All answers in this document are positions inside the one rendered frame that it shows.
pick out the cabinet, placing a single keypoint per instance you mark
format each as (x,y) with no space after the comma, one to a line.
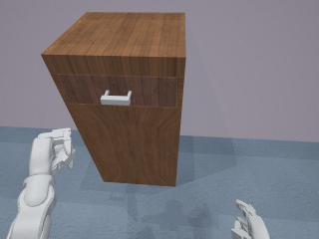
(128,144)

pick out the drawer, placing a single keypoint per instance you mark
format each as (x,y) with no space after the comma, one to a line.
(147,91)

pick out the left robot hand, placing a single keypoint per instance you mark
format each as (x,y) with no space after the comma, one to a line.
(43,152)

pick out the handle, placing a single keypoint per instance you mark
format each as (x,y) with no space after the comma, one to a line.
(116,100)

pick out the left robot forearm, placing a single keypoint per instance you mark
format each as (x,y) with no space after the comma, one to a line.
(35,203)

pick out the right robot hand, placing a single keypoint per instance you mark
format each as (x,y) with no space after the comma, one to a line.
(253,228)

